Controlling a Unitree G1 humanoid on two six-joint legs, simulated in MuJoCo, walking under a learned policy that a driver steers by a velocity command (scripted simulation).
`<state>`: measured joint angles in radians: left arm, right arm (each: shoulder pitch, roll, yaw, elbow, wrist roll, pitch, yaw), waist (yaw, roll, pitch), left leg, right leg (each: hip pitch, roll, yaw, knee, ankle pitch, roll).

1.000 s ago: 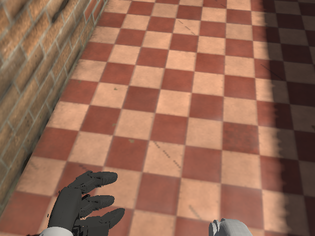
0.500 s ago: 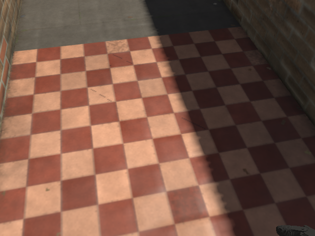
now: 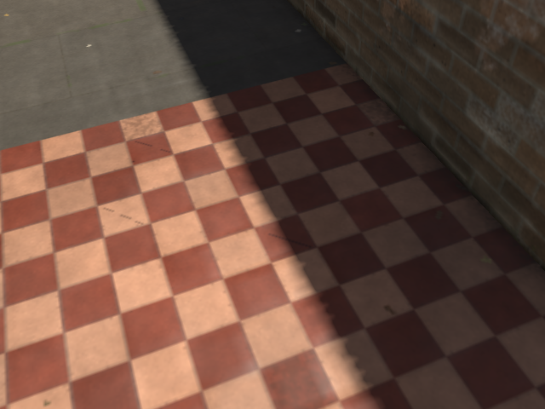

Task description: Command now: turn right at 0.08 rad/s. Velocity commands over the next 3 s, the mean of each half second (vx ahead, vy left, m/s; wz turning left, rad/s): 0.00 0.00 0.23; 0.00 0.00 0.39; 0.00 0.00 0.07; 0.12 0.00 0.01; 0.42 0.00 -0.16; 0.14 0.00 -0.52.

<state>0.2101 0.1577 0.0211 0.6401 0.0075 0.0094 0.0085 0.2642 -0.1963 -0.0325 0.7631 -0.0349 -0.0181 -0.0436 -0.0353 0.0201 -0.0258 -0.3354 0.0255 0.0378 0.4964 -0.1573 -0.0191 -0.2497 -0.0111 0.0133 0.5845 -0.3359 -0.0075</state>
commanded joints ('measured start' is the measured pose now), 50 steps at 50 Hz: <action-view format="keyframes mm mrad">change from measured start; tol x16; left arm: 1 -43 83 26 -78 -6 -34 1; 50 -41 218 85 -63 54 -81 8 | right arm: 1 -18 -63 -25 -48 -4 -21 0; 19 -68 -88 -47 -130 47 28 65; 23 42 -344 -114 -174 -1 20 49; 50 -70 -163 -49 -217 22 4 23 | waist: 1 11 -120 38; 20 -11 -123 -38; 23 4 350 -126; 26 18 10 -93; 47 67 128 -70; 50 16 -340 -71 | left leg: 1 111 26 -67 -47 -14 27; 11 -105 -2 -39 130 16 18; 17 -252 47 -55 399 -355 19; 21 89 -53 8 44 68 61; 23 298 354 -683 -124 660 363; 26 216 236 -462 -128 239 272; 33 194 159 -404 -117 319 265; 41 102 133 -459 -145 2 252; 47 54 89 -465 -74 133 199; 50 -178 -100 -195 253 -459 1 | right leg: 1 -118 -94 136 -213 4 -70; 18 144 -365 155 -123 720 -219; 21 20 -203 -56 98 574 -81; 23 -384 52 -51 628 -385 78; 25 -414 -3 88 753 -289 57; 29 -384 -3 68 692 -42 83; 44 -160 23 32 148 -17 70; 47 44 29 16 -166 177 27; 50 142 -336 387 -239 565 -220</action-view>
